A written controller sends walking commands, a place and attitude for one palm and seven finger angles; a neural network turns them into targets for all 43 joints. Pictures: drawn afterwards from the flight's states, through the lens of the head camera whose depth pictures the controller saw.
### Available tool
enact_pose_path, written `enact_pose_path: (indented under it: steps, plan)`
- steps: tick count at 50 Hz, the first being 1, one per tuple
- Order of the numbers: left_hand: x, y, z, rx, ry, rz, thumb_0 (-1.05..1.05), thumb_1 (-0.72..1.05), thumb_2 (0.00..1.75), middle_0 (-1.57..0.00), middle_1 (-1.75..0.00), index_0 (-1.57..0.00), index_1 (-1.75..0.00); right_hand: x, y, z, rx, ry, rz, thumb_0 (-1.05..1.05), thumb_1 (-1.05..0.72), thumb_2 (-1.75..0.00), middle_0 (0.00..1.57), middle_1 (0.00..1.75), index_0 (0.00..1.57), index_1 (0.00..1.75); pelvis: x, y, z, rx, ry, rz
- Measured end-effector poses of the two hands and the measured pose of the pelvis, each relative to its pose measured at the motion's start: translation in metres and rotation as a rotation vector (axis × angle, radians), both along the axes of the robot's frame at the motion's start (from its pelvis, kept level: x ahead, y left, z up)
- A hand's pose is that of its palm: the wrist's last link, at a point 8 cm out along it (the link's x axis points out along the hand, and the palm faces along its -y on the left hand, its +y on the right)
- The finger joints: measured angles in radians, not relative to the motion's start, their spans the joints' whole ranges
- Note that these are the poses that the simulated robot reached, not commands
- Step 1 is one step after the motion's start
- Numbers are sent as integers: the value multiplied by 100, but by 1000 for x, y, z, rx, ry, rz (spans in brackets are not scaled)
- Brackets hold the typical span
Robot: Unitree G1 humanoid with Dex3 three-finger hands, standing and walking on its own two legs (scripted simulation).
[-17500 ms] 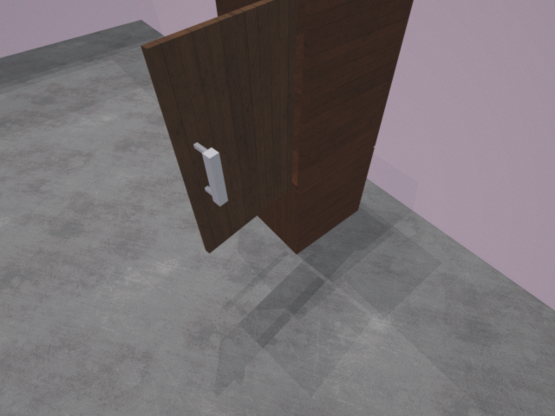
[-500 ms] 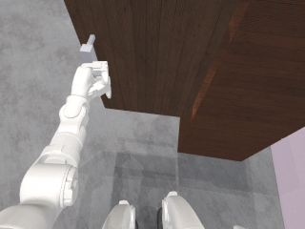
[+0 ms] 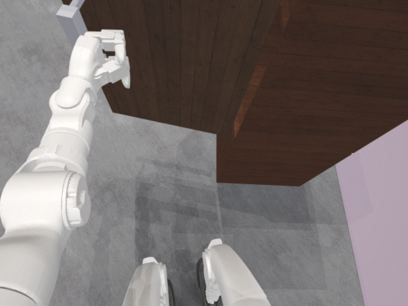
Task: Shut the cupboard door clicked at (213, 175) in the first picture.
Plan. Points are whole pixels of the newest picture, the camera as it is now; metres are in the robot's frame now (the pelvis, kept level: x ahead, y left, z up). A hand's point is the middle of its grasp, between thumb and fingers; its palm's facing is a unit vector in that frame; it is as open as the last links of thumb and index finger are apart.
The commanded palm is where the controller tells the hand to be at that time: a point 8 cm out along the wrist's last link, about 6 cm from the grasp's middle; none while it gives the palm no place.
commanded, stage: push the door shut along its arc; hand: left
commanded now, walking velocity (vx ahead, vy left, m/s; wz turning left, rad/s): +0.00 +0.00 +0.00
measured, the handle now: (88, 40) +0.62 +0.13 +0.07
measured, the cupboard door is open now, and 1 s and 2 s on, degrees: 80 66 66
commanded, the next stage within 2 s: pull the fist back off the door in 0.72 s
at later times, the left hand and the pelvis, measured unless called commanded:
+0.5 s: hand (138, 47) +0.59 +0.04 +0.08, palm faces -0.39 -0.92 -0.03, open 2.9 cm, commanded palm +0.60 +0.07 +0.08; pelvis +0.01 +0.00 -0.01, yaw -1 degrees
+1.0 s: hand (149, 31) +0.63 +0.02 +0.07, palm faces +0.01 -1.00 +0.03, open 3.2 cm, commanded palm +0.60 +0.04 +0.08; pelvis +0.01 +0.00 -0.03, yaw -1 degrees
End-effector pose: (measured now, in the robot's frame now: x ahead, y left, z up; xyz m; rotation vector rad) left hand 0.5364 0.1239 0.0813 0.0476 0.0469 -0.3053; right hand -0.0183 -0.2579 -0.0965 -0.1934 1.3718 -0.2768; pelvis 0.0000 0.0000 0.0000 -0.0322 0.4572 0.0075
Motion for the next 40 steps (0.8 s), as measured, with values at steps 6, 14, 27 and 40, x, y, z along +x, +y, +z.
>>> enact_pose_path:
  steps: [6,14,27,40]
  plan:
    - [15,-8,1,0,8,-32,1,90,90,-130,-150,-130,-150,-6,1,-1,-9,19,-12,0,-91,-90,20,30,20,30,2,0,-4,-5,20,-2]
    - [36,-25,3,-21,18,-65,1,90,90,-130,-150,-130,-150,-11,1,-1,-21,42,-28,0,-91,-90,20,30,20,30,5,0,-8,-9,48,-8]
    - [53,-27,4,6,37,-106,-1,88,91,-130,-150,-129,-150,-19,4,-4,-27,84,-42,0,-91,-90,20,30,20,30,8,-2,-13,-15,73,-4]
    - [70,-46,7,7,47,-147,3,97,97,-130,-150,-129,-150,-30,-2,-6,-71,112,-41,0,-91,-90,20,30,20,30,7,-3,-24,-28,106,6]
